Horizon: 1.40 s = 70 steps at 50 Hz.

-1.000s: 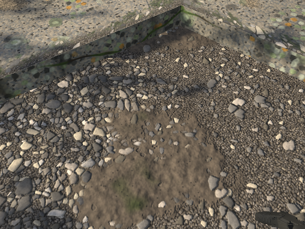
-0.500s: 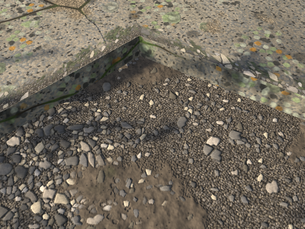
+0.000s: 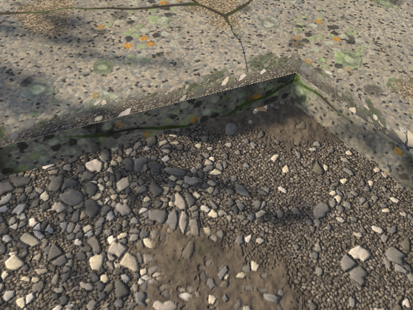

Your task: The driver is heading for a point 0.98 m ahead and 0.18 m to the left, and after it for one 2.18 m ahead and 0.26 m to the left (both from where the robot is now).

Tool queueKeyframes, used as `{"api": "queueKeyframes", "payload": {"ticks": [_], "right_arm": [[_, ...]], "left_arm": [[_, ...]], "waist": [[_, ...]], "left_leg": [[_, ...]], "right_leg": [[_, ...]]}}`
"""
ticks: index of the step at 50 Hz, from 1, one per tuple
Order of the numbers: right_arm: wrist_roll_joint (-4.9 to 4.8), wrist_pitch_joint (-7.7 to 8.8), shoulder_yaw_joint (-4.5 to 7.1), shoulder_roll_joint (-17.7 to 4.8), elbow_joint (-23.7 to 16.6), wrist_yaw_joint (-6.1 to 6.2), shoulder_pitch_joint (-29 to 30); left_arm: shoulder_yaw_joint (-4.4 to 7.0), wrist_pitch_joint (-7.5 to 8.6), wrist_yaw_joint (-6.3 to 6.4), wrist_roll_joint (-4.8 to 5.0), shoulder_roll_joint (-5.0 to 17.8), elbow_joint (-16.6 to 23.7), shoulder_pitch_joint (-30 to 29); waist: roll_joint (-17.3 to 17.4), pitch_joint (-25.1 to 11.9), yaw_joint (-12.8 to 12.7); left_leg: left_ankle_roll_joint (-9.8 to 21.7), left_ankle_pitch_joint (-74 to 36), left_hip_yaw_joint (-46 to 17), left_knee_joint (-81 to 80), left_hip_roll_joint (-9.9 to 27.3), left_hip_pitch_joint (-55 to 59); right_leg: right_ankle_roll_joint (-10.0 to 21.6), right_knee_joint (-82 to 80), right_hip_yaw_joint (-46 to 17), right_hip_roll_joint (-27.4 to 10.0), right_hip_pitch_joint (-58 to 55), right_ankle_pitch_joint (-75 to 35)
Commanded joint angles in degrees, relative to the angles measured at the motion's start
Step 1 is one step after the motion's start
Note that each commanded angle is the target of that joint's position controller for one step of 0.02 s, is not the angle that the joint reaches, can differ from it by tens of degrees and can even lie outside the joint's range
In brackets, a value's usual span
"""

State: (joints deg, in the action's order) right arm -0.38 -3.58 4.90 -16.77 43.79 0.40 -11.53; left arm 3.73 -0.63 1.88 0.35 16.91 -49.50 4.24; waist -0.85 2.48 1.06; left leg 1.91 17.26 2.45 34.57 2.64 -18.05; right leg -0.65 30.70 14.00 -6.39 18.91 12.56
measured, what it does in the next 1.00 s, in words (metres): walks ahead, turning left: right foot, then left foot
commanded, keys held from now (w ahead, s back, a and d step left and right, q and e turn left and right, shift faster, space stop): q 0.50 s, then w+q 0.06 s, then w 0.44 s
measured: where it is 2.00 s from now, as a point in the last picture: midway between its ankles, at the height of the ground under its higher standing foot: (114, 280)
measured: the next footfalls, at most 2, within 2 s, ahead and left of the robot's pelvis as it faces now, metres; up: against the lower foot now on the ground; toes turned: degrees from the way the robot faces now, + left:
right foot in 0.48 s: +0.10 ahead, -0.12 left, +0.00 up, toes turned +21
left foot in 0.90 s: +0.08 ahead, +0.18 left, +0.00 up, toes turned +26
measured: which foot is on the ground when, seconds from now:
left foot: down 0.00-0.48, up 0.50-0.88, down 0.90-1.00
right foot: up 0.00-0.46, down 0.48-0.90, up 0.92-1.00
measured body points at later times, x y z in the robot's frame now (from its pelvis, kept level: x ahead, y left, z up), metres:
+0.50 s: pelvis +0.02 -0.02 +0.01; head +0.06 -0.02 +0.45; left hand +0.08 +0.30 -0.10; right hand +0.26 -0.25 -0.09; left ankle +0.01 +0.10 -0.72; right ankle +0.06 -0.13 -0.73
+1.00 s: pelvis +0.09 +0.07 +0.01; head +0.10 +0.10 +0.46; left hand +0.02 +0.35 -0.12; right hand +0.33 -0.11 -0.08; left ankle +0.04 +0.16 -0.73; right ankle +0.09 -0.10 -0.66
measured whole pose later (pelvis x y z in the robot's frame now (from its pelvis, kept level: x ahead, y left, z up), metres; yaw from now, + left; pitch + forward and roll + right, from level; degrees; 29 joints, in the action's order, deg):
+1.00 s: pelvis +0.09 +0.07 +0.01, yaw +25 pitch +2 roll -1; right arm -0.5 3.4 2.7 -15.3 39.8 -0.8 -14.1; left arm 3.3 4.3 -1.4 1.8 18.0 -49.5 17.7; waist -2.0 -0.4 -1.2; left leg 2.5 15.4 1.0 27.4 -0.7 -14.1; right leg 1.8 58.8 0.4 -3.7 21.9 23.3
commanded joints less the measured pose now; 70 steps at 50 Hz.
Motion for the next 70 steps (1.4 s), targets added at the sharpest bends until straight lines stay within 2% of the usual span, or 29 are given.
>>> {"api": "queueKeyframes", "payload": {"ticks": [1,2,4,5,7,12,18,22,23,24,25,26,27,29,33,39,42,44,45,46,47,48,51,59,64,67,68,69,70], "right_arm": [[1.92,1.19,3.89,-16.6,-3.4,0.85,-6.9],[2.55,2.71,3.38,-14.1,-3.8,0.49,-5.7],[0.68,4.2,2.83,-11.5,-4.8,0.8,-0.1],[-0.21,4.17,2.25,-9.9,-5.3,1.05,1.6],[0.0,3.99,1.61,-8.5,-5.5,1.55,0.8],[-0.33,3.23,2.21,-10.2,-5.8,2.43,-1.1],[-0.18,2.26,2.53,-11.3,-7.2,1.8,1.6],[-1.2,1.44,2.15,-10.7,-8.3,1.96,5.0],[-1.26,1.27,1.76,-9.5,-8.7,2.2,4.7],[-0.57,1.24,0.9,-6.1,-8.8,2.08,1.9],[-0.93,1.77,1.46,-7.0,-10.3,1.92,0.6],[-0.16,2.19,2.64,-11.8,-9.3,1.69,-0.7],[-0.7,2.08,3.36,-13.2,-8.3,1.36,-0.6],[-0.17,1.55,2.77,-10.3,-7.7,1.13,0.4],[-0.62,3.53,0.93,-5.7,-9.4,0.2,5.0],[-0.58,5.98,-0.71,-3.8,-9.8,-0.89,7.2],[-1.21,6.37,-0.49,-4.7,-9.0,-1.32,4.1],[-1.46,6.11,0.74,-6.5,-5.9,-0.85,-4.5],[-1.33,6.01,1.88,-9.4,-4.5,-0.26,-12.2],[-0.47,5.77,3.39,-17.3,-4.4,0.04,-16.8],[-0.12,6.76,2.52,-13.7,-4.3,-0.59,-17.0],[0.19,7.51,1.23,-10.3,-4.8,-0.97,-13.4],[0.22,8.13,-0.32,-5.9,-5.8,-1.36,-6.5],[-0.2,8.59,0.46,-8.3,-3.0,-0.06,-9.8],[-0.94,8.02,0.89,-9.2,0.0,0.26,-13.2],[-0.67,7.04,1.35,-10.8,0.7,0.63,-12.8],[-0.48,6.49,1.19,-10.8,0.8,0.79,-12.1],[-0.04,6.23,0.48,-9.6,0.4,1.08,-12.6],[0.68,6.97,-1.42,-3.3,-1.4,0.66,-19.0]], "left_arm": [[1.33,0.16,0.02,-1.49,4.1,5.7,-3.7],[1.9,0.15,0.2,-1.13,5.8,6.2,-6.4],[2.5,-0.01,0.89,-0.54,6.1,4.1,-3.1],[2.84,0.01,1.23,-1.03,6.8,3.7,-2.4],[2.88,0.46,1.03,-0.74,6.1,3.7,-1.7],[2.1,1.0,0.61,-0.12,4.3,4.7,-4.0],[2.13,1.78,-0.58,0.38,5.6,4.8,-2.4],[2.53,2.88,-1.61,0.49,6.3,3.8,3.1],[3.07,2.91,-1.58,0.11,7.9,3.2,5.0],[3.81,2.5,-1.19,-0.87,11.7,3.7,5.7],[4.05,2.09,-1.19,-2.65,14.2,4.0,4.2],[3.36,2.34,-1.03,-2.51,11.3,5.4,2.8],[2.56,2.42,-0.68,-1.83,8.3,6.2,0.7],[2.01,2.58,-0.04,0.19,6.8,6.2,0.8],[1.88,3.51,0.14,-0.25,7.8,4.5,8.0],[2.61,4.57,-1.54,0.79,11.1,3.6,10.1],[2.7,4.17,-2.52,1.87,11.7,3.0,10.6],[1.52,4.12,-2.9,1.49,8.7,2.6,10.9],[0.09,4.48,-3.2,0.51,4.8,3.2,9.6],[-1.31,5.8,-3.33,-0.35,0.6,7.1,9.4],[0.17,6.72,-2.93,1.07,6.2,7.4,6.6],[0.97,7.07,-3.21,2.36,8.6,7.7,6.1],[1.01,6.73,-3.57,0.67,7.2,6.5,6.3],[-0.99,5.98,-4.38,0.33,2.1,9.9,-3.4],[-1.02,6.54,-5.73,0.7,3.3,12.8,-8.9],[0.05,6.57,-5.66,0.4,5.9,12.2,-4.5],[1.2,6.4,-5.14,0.36,7.8,10.4,2.5],[2.28,6.12,-4.41,0.26,10.3,8.2,11.8],[3.54,5.84,-3.8,-1.12,16.2,7.3,19.4]], "waist": [[19.4,-3.6,1.5],[12.2,-4.8,2.0],[7.7,-5.6,-1.1],[7.6,-5.8,-1.6],[7.8,-7.9,-1.9],[8.6,-7.6,-0.1],[10.2,-7.1,0.3],[10.0,-8.2,-2.9],[8.1,-8.8,-3.1],[-3.5,-10.3,-1.0],[-15.6,-7.2,0.7],[-10.6,-7.3,0.3],[-7.6,-6.0,0.6],[-8.0,-2.8,-0.9],[-7.0,-1.3,-4.9],[-8.0,0.4,-5.4],[-7.3,0.5,-2.8],[-5.0,-2.6,1.8],[0.7,-7.1,5.7],[18.4,-11.6,5.4],[12.4,-9.6,6.8],[10.9,-4.2,4.7],[8.1,1.1,0.9],[5.4,2.5,2.2],[5.0,4.1,2.4],[7.0,-0.6,-0.9],[7.3,-5.5,-4.9],[6.5,-12.3,-8.9],[-5.9,-22.8,-7.3]], "left_leg": [[18.1,-28.9,-32.1,-17.5,19.8,10.7],[17.7,-25.5,-28.4,-18.0,17.3,10.0],[11.5,-22.4,-21.4,-16.6,12.4,11.0],[10.4,-24.3,-20.0,-16.1,11.6,10.8],[10.7,-28.6,-18.8,-15.4,10.2,11.4],[10.9,-24.2,-21.2,-14.6,9.2,14.9],[11.4,-23.0,-27.0,-13.6,8.2,9.8],[8.0,-24.3,-29.6,-9.4,5.0,9.2],[5.4,-17.7,-28.1,-6.8,2.5,5.3],[2.2,-0.5,-20.8,4.6,-3.7,-2.7],[-0.8,20.3,-12.4,14.9,-11.3,-14.4],[-2.6,18.4,-12.6,26.2,-6.1,-16.4],[-2.8,12.8,-11.9,28.9,-4.3,-17.6],[-4.2,5.4,-10.5,31.0,-2.9,-22.2],[-5.0,0.8,-7.4,23.2,-2.2,-23.2],[-3.4,0.0,-1.0,3.7,-0.5,-9.3],[-1.1,-3.7,0.7,-5.3,-1.6,0.1],[1.0,-5.0,0.7,-8.9,-3.1,15.0],[3.3,-3.0,-8.1,-11.4,3.5,25.6],[11.9,4.8,-32.8,-17.0,18.1,36.3],[16.0,12.4,-41.4,-21.6,20.3,32.0],[14.3,14.6,-35.7,-22.3,18.4,28.3],[10.8,0.4,-22.0,-25.6,11.8,18.4],[9.4,-17.6,-7.7,-28.7,7.7,12.7],[8.3,-20.4,-7.6,-26.2,11.4,19.5],[6.5,-41.6,-6.8,-17.6,11.8,24.5],[5.3,-51.3,-5.0,-8.5,9.9,23.7],[3.5,-47.8,-3.6,4.2,7.5,15.9],[-0.2,-21.9,-2.3,28.0,0.2,-5.9]], "right_leg": [[-3.5,25.6,-7.8,6.4,19.4,25.8],[-2.6,32.3,-14.2,5.7,20.0,23.5],[-1.5,33.2,-16.8,4.5,20.6,14.2],[-1.8,33.3,-17.0,4.4,20.0,11.5],[-2.3,34.1,-17.1,5.6,17.6,8.3],[-3.8,19.9,-18.2,6.7,16.0,6.0],[-3.6,8.9,-18.5,8.5,6.1,8.0],[-1.6,-8.0,-17.6,8.8,-3.6,-0.8],[-0.3,-12.2,-19.1,5.2,-9.9,-7.1],[4.0,-13.1,-29.4,-6.5,-17.1,-14.2],[14.2,-14.1,-42.3,-15.9,-15.8,-24.6],[17.6,-15.3,-42.3,-18.6,-14.4,-17.0],[14.8,-16.1,-36.8,-14.4,-13.7,-5.1],[11.0,-18.5,-32.0,-9.1,-14.8,11.1],[11.7,-22.1,-28.2,-7.8,-17.8,13.1],[11.8,-22.6,-22.1,-7.7,-11.4,6.2],[11.6,-19.8,-21.6,-8.7,-7.8,6.8],[9.0,-12.0,-18.8,-6.5,-1.4,2.6],[5.5,2.7,-13.4,-2.0,4.5,1.7],[1.5,23.6,-8.4,5.3,22.0,15.3],[1.6,34.5,-15.5,4.6,28.5,20.3],[3.3,37.2,-16.9,1.5,31.5,15.6],[3.1,31.4,-16.8,-2.1,26.9,3.3],[-0.4,7.5,-13.2,1.7,19.4,-17.0],[2.6,-0.5,-14.1,3.2,18.4,-16.5],[5.3,-1.1,-11.6,6.4,10.3,-9.7],[7.0,-1.9,-9.7,8.5,0.7,-9.3],[9.2,0.1,-12.2,5.7,-15.3,-11.0],[17.5,0.9,-36.2,-10.4,-39.5,-6.2]]}}
Keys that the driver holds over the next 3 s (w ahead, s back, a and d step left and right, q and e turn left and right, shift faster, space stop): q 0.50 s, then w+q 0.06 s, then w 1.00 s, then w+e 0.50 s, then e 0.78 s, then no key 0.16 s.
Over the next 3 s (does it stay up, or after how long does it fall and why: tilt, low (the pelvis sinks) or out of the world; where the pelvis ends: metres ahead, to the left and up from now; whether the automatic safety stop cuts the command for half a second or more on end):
stays up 0.79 0.33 0.01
